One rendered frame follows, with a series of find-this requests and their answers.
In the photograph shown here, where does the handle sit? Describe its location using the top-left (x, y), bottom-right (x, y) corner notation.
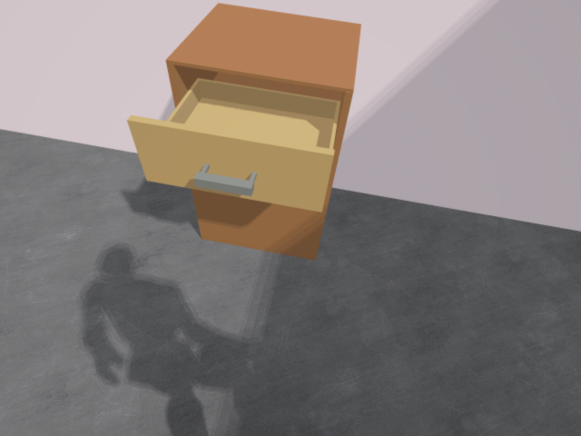
top-left (194, 163), bottom-right (257, 196)

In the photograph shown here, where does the drawer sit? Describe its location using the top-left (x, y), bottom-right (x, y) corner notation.
top-left (127, 78), bottom-right (340, 213)

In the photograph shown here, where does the cabinet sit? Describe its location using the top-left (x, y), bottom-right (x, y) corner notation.
top-left (166, 3), bottom-right (361, 261)

